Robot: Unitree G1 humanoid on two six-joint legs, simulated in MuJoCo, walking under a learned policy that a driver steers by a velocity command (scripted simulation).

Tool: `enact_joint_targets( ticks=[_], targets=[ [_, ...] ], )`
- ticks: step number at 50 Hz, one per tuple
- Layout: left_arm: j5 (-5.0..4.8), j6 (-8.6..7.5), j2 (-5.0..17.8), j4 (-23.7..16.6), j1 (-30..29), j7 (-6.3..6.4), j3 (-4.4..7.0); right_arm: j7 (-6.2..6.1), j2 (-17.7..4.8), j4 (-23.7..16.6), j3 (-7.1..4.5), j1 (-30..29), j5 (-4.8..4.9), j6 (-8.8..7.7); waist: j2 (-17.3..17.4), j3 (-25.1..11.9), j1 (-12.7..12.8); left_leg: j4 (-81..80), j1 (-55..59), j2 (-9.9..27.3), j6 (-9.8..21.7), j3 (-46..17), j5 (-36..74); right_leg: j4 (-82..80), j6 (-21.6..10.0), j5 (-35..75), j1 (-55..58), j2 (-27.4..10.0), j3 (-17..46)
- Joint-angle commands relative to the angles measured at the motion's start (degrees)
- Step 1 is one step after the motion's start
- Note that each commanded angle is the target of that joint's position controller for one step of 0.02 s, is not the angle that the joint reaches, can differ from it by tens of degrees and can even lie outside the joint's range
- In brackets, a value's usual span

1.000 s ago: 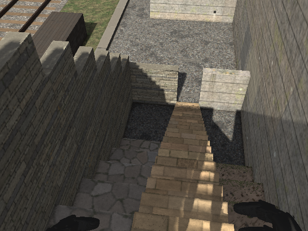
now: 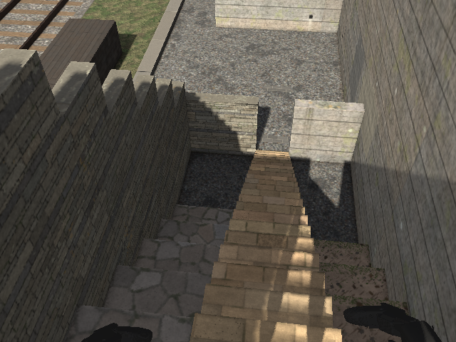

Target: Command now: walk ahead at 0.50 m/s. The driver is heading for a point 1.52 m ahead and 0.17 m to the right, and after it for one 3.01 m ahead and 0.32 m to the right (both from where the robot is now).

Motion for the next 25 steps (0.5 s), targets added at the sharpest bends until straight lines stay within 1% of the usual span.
enact_joint_targets(
  ticks=[1, 16, 17, 19, 20, 25],
  targets=[
    [0.01, -1.04, 5.3, -5.7, -4.4, 0.16, 1.9, -0.11, -4.5, -5.8, -1.55, -6.3, 0.03, -1.12, -0.3, -5.4, 0.0, -1.6, -1.1, 9.5, 3.4, -7.0, 14.0, -2.7, 2.1, 9.0, 2.7, -7.1, 6.5],
    [0.06, -1.03, 5.0, -5.7, -4.6, 0.23, 1.82, -0.04, -4.3, -5.8, -1.46, -5.9, 0.02, -1.3, -0.3, -5.4, 0.0, -1.6, -1.0, 9.8, 3.2, -6.5, 13.6, -3.0, 1.9, 9.4, 2.6, -7.2, 6.9],
    [-0.03, -1.23, 4.9, -5.4, -3.9, -0.32, 1.81, 0.33, -4.6, -5.9, -1.65, -6.4, -0.1, -1.0, -1.3, -5.1, 0.4, -1.6, -1.3, 9.8, 3.3, -7.0, 12.8, -3.6, 1.9, 9.4, 2.3, -7.4, 7.3],
    [-0.01, -1.38, 4.8, -5.3, -4.1, -0.67, 1.73, 0.46, -4.5, -6.0, -1.69, -6.3, -0.38, -0.65, -1.3, -5.0, 0.0, -1.7, -1.1, 9.8, 3.2, -6.7, 12.4, -3.8, 1.6, 9.8, 2.1, -7.6, 7.6],
    [0.02, -1.38, 5.0, -5.1, -3.8, -0.74, 1.87, 0.44, -4.3, -5.8, -1.63, -6.1, -0.53, -0.7, -1.1, -5.4, -0.1, -1.6, -0.9, 9.9, 3.2, -6.4, 12.6, -3.8, 1.5, 10.1, 2.4, -7.6, 7.5],
    [0.01, -1.33, 5.1, -4.9, -4.1, -0.62, 2.06, 0.53, -4.2, -5.6, -1.64, -6.0, -0.24, -0.97, -0.3, -5.5, -0.1, -1.6, -1.3, 10.0, 3.2, -6.1, 12.7, -3.8, 1.4, 10.2, 2.8, -7.5, 7.7]
  ],
)
Keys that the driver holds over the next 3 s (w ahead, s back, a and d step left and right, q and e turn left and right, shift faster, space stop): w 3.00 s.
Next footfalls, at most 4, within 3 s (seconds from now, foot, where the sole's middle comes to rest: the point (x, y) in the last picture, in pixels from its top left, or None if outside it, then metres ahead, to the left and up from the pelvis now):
none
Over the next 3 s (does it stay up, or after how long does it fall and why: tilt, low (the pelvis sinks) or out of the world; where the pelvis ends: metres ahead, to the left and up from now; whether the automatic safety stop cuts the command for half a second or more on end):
stays up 0.00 -0.01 0.00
